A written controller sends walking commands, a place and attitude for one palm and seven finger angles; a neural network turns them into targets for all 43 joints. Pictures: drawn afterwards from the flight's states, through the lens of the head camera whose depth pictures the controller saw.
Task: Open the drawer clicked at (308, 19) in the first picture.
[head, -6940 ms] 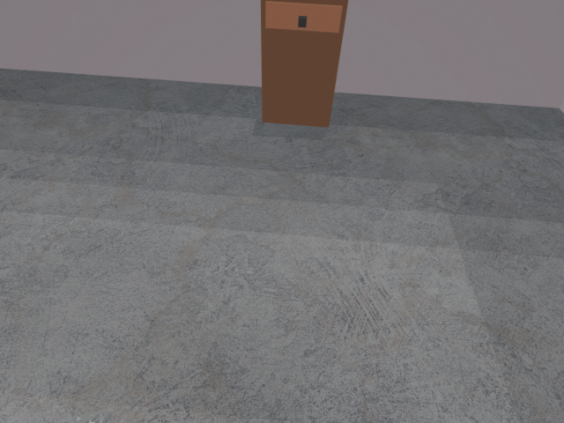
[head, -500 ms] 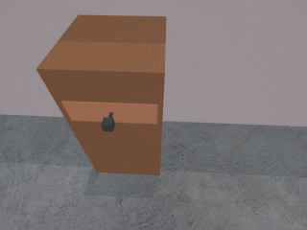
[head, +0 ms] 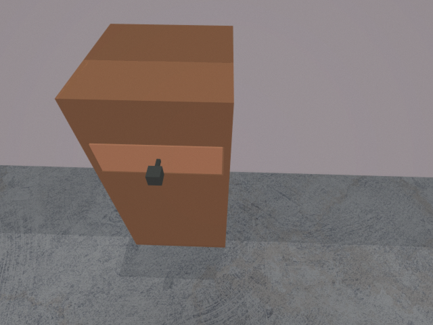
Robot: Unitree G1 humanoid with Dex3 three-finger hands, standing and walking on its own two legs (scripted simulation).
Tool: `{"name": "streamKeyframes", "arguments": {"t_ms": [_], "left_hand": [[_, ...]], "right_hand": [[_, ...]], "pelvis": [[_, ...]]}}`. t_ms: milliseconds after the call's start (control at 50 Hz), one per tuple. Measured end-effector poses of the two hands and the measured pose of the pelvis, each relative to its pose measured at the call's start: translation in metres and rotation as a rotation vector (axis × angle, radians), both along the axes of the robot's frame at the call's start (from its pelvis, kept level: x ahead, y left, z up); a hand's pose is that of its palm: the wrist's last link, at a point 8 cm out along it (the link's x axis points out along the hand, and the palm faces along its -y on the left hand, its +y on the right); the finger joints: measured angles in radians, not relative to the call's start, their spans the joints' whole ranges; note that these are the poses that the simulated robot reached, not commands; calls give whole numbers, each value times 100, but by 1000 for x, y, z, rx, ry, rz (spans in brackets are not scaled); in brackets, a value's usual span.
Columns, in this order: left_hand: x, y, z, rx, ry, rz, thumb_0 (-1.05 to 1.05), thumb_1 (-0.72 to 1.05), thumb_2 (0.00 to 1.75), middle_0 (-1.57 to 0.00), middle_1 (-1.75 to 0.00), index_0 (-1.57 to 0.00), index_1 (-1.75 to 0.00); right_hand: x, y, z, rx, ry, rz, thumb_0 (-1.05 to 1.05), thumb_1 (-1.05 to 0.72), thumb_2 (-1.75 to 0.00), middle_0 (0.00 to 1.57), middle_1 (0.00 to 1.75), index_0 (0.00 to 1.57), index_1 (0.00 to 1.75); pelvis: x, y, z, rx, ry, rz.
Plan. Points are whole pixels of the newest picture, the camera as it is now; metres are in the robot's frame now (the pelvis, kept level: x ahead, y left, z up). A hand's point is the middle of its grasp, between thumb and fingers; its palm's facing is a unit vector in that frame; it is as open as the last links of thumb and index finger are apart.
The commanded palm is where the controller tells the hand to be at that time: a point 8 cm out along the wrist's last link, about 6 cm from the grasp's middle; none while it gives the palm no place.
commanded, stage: look again from close up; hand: left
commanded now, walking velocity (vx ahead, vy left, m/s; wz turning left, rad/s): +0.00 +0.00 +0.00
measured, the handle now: (156, 170) +0.54 +0.21 -0.13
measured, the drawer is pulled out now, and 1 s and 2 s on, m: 0.00 0.00 0.00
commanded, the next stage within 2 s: raise the hand with hooked fingers in 0.40 s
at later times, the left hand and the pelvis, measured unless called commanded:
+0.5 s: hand out of the picture +0.01 +0.19 -0.17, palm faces +0.03 -0.98 -0.19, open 7.3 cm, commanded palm +0.10 +0.24 -0.07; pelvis +0.01 +0.02 +0.00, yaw +0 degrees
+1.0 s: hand (106, 318) +0.15 +0.21 -0.07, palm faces -0.03 -0.11 -0.99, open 9.0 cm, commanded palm +0.16 +0.23 +0.00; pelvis -0.01 -0.01 -0.05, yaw -2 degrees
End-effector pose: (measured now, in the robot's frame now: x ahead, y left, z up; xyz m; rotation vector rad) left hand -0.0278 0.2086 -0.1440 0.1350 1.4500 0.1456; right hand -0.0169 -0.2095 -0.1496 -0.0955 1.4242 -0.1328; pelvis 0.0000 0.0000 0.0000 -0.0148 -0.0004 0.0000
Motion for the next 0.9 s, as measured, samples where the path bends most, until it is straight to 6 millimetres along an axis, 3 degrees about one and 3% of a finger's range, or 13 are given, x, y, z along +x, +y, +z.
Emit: {"name": "streamKeyframes", "arguments": {"t_ms": [280,520,560,640,700,740,800,900], "left_hand": [[38,31,3,30,-114,-12,1,92,90,-20,-30,-20,-30],[29,29,1,16,-74,-7,1,92,90,-20,-30,-20,-30],[50,36,16,82,-174,-120,2,93,90,-21,-30,-20,-30],[124,50,82,355,-554,-349,4,92,89,-21,-32,-21,-32],[177,46,127,618,-779,-605,3,87,87,-21,-34,-21,-34],[200,36,148,783,-890,-750,3,83,85,-21,-36,-21,-37],[209,17,155,913,-974,-907,2,76,83,-21,-40,-21,-40],[180,-2,135,963,-959,-1045,1,64,78,-22,-47,-22,-47]], "right_hand": [[8,22,-2,8,-52,23,1,-92,-89,20,30,20,30],[8,23,1,-1,-23,30,0,-91,-89,20,30,20,30],[15,16,6,-40,-94,35,1,-92,-89,21,30,20,30],[55,-9,16,-112,-370,24,3,-93,-89,21,30,21,30],[100,-26,24,-136,-541,66,2,-92,-89,21,30,20,30],[131,-34,34,-143,-637,86,2,-92,-89,20,30,20,30],[174,-42,52,-137,-733,116,2,-91,-89,20,30,20,30],[230,-39,71,-117,-792,229,1,-91,-89,20,30,20,30]], "pelvis": [[6,19,-1,16,-26,1],[7,22,1,14,-19,0],[5,22,0,20,-17,-17],[0,21,-7,36,10,-10],[-6,19,-14,36,57,-15],[-9,16,-19,40,86,-36],[-12,11,-26,51,118,-70],[-13,-2,-36,66,161,-73]]}}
